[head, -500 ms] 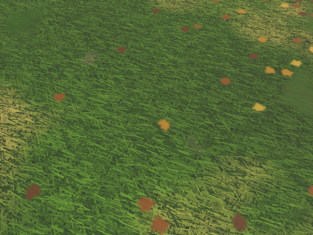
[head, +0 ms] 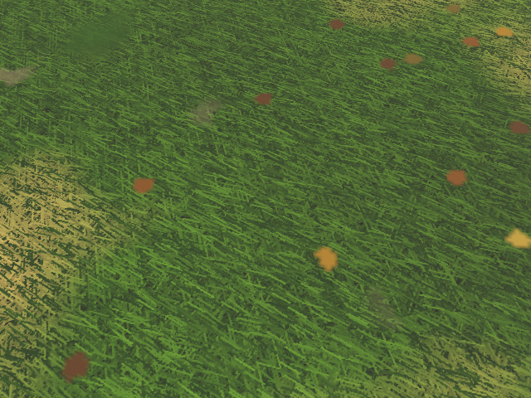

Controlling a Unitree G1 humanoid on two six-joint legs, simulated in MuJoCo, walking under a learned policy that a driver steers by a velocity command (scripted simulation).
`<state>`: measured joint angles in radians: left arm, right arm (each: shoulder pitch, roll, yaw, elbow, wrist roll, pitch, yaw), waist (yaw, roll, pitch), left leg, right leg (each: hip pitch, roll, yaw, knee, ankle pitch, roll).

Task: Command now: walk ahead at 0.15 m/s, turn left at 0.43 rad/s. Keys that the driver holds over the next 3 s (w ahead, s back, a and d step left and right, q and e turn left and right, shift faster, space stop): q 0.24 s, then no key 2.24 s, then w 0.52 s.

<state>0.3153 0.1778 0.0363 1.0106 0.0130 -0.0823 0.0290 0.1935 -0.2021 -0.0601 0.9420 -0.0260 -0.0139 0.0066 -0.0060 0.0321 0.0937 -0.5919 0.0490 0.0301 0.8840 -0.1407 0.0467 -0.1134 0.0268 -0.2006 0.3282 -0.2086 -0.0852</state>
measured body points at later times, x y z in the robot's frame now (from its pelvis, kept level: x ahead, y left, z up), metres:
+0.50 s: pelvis +0.06 +0.02 -0.01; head +0.08 +0.04 +0.44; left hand +0.09 +0.29 -0.15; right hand +0.20 -0.21 -0.13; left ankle +0.11 +0.09 -0.75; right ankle +0.09 -0.13 -0.70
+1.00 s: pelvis +0.07 -0.01 +0.00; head +0.08 -0.01 +0.45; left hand +0.06 +0.23 -0.15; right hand +0.16 -0.24 -0.15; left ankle +0.10 +0.10 -0.75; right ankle +0.06 -0.11 -0.75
